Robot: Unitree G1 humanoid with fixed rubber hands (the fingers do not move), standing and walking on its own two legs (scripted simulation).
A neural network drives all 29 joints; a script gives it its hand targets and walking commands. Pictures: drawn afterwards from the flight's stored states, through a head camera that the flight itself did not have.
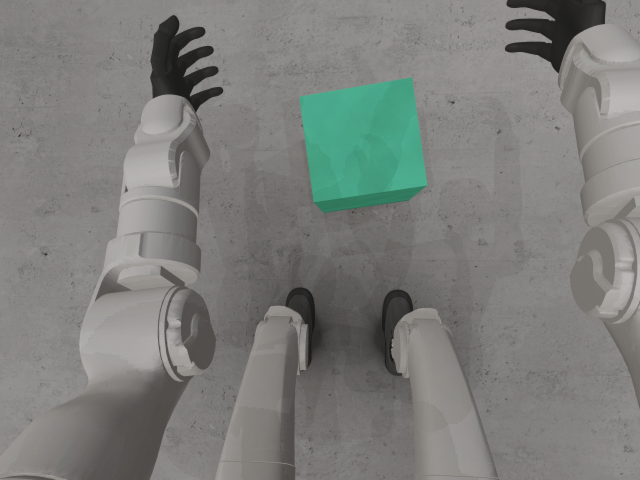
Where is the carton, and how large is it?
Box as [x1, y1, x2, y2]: [299, 77, 426, 212]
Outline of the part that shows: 411,77 299,97 313,200 323,212 407,200 426,185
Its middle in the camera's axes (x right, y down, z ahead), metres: +0.09 -0.19 +0.84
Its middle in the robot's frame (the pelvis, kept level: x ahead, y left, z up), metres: +0.54 -0.01 -0.53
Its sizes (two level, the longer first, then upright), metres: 0.210 0.200 0.250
